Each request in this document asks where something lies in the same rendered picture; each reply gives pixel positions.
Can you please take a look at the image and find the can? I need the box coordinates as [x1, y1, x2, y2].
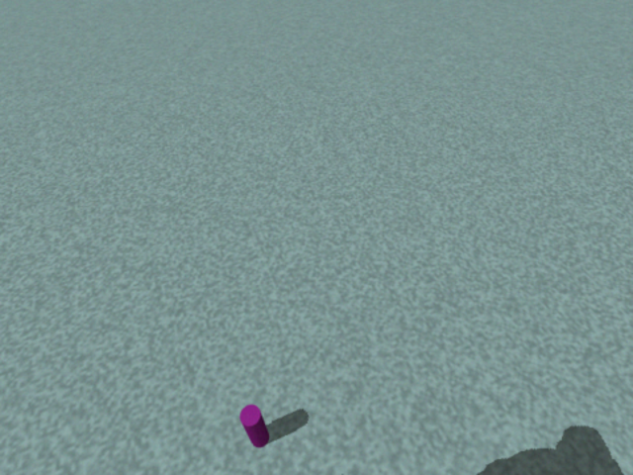
[240, 405, 269, 447]

